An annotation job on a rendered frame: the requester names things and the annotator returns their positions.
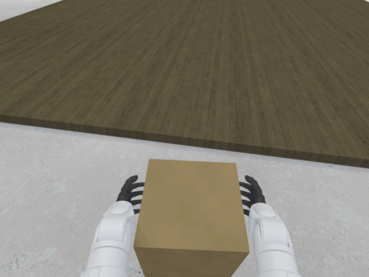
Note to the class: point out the robot right forearm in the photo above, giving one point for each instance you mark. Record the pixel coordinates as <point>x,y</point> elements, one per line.
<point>273,249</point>

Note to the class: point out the carton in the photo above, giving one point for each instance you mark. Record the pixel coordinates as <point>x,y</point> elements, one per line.
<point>191,221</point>

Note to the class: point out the robot left forearm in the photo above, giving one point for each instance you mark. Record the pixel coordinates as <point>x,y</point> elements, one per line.
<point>111,244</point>

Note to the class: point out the robot right hand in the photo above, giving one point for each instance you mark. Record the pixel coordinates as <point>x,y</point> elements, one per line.
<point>255,195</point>

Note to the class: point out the robot left hand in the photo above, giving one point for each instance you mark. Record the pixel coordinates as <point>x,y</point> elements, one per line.
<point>127,195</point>

